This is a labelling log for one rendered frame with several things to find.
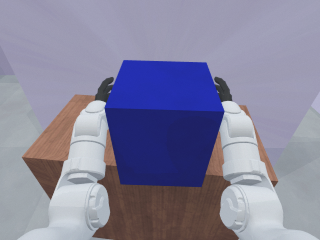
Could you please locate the pedestal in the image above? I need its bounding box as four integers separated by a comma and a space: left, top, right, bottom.
22, 94, 278, 240

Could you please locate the carton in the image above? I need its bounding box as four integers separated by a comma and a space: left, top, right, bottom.
104, 60, 225, 187

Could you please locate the left robot forearm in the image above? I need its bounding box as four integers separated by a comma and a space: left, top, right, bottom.
48, 100, 109, 224

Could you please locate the left robot hand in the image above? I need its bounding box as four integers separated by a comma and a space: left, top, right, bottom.
94, 77, 114, 103

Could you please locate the right robot hand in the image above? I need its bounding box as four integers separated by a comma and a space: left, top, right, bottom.
214, 77, 233, 103

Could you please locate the right robot upper arm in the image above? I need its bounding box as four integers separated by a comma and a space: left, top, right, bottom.
219, 184, 319, 240

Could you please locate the right robot forearm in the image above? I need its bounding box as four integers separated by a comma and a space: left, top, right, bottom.
219, 101, 284, 220

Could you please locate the left robot upper arm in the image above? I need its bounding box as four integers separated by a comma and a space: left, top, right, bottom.
17, 182, 110, 240

